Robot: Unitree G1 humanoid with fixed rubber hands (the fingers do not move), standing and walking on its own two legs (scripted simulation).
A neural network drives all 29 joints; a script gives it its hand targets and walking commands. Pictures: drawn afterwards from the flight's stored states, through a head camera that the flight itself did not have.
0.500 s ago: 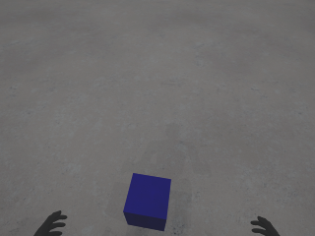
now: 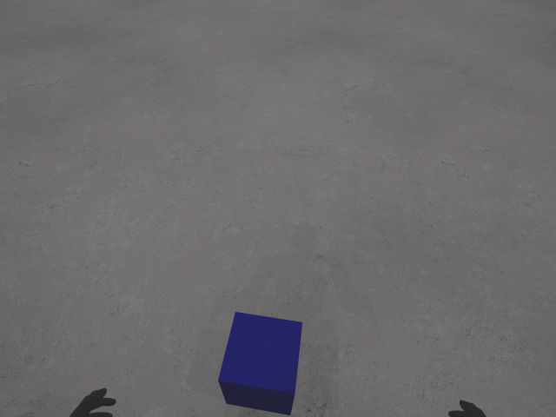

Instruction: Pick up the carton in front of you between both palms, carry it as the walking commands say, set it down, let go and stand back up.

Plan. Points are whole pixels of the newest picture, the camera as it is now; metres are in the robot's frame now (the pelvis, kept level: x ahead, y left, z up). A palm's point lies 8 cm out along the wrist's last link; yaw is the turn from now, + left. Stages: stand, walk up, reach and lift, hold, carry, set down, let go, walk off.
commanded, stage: stand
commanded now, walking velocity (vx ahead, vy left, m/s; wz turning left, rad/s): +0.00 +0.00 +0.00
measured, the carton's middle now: (263, 364) +0.41 +0.05 -0.65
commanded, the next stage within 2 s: none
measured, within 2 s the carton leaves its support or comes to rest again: neither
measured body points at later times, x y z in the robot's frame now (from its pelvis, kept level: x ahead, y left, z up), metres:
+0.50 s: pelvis -0.02 +0.00 +0.01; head -0.02 +0.00 +0.45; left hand +0.09 +0.31 -0.11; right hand +0.09 -0.31 -0.11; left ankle -0.03 +0.11 -0.74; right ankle -0.03 -0.11 -0.74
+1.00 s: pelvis -0.02 +0.00 +0.01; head -0.02 +0.00 +0.46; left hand +0.08 +0.31 -0.11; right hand +0.08 -0.32 -0.11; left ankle -0.03 +0.11 -0.74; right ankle -0.03 -0.11 -0.74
